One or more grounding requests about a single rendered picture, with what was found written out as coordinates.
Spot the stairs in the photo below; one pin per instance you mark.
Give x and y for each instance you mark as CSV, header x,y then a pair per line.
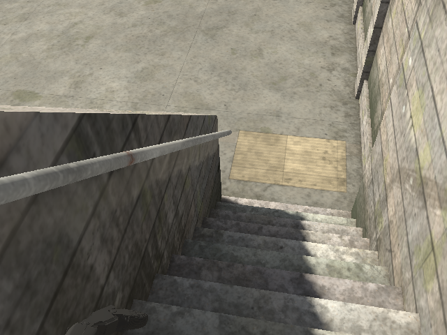
x,y
268,268

